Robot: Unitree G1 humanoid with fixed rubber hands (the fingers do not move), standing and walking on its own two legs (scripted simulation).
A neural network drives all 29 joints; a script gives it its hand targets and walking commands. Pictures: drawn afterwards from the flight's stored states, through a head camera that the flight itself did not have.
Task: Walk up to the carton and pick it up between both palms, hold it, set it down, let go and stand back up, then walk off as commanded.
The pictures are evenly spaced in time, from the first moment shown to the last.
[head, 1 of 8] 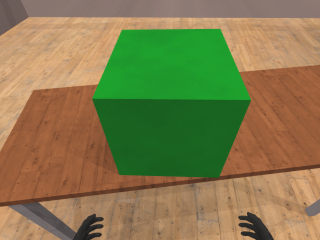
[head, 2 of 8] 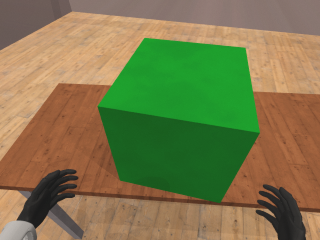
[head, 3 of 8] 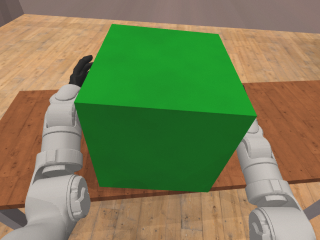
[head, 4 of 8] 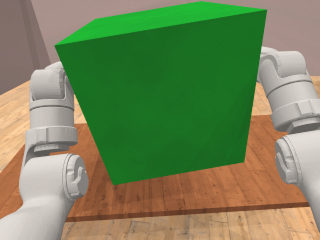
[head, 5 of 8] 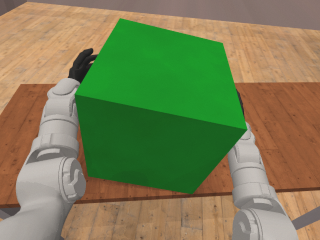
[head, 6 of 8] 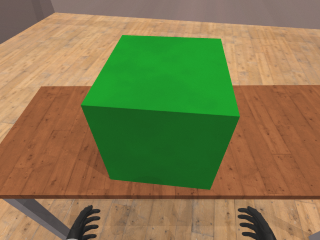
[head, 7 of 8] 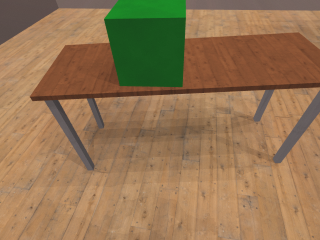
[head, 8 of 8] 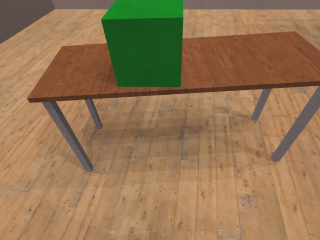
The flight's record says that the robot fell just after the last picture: no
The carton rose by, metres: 0.28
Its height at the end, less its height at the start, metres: +0.00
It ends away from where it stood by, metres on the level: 0.01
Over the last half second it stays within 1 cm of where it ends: yes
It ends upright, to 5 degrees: yes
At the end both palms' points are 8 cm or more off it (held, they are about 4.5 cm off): yes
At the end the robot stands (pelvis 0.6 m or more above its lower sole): yes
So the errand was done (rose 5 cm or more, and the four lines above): yes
